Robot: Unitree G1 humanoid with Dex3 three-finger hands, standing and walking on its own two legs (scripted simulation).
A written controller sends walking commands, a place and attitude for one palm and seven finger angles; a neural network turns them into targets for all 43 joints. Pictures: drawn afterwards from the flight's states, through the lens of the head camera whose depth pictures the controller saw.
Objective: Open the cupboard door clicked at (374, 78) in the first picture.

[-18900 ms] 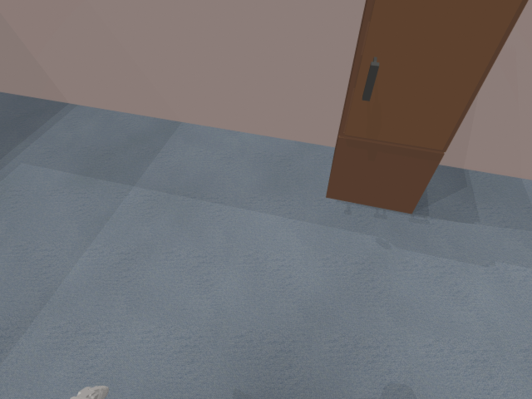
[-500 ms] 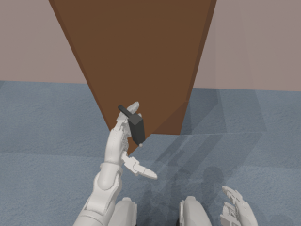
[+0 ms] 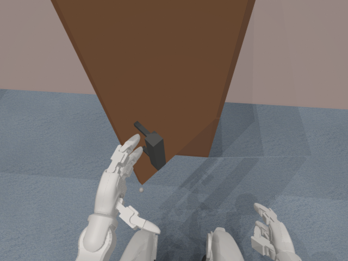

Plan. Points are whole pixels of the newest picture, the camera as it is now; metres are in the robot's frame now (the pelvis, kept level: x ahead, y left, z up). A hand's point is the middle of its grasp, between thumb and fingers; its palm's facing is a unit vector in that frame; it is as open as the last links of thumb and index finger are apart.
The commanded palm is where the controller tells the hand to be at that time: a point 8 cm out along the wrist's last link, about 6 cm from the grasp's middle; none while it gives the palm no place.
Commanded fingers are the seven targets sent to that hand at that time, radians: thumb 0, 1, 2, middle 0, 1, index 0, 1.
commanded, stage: slide the hand sideways off the handle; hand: left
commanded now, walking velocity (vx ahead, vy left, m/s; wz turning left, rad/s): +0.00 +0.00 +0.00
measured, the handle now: (149, 145) +0.36 +0.08 +0.04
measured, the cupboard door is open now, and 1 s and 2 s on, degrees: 49 49 49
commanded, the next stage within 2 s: draw the hand back to the body in 0.40 s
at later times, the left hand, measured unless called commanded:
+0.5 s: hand (114, 208) +0.22 +0.13 +0.03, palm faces -0.08 -1.00 +0.00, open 16.3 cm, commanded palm +0.20 +0.19 +0.04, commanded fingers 0.00 -0.50 0.30 -0.15 -0.30 -0.15 -0.30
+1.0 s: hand (68, 202) +0.21 +0.18 +0.13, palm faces -0.03 -1.00 -0.07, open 16.2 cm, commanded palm +0.18 +0.24 +0.15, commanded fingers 0.00 -0.29 0.39 -0.16 -0.30 -0.16 -0.30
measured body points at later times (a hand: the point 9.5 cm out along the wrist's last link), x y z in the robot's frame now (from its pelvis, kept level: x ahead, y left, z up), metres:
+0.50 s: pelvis +0.00 +0.00 -0.01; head +0.09 +0.00 +0.43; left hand +0.22 +0.19 +0.04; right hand +0.20 -0.23 -0.10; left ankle +0.01 +0.14 -0.62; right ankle +0.03 -0.13 -0.62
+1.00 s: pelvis +0.02 +0.01 +0.04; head +0.05 +0.01 +0.49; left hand +0.21 +0.23 +0.13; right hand +0.20 -0.22 -0.02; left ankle +0.01 +0.14 -0.62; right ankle +0.03 -0.13 -0.62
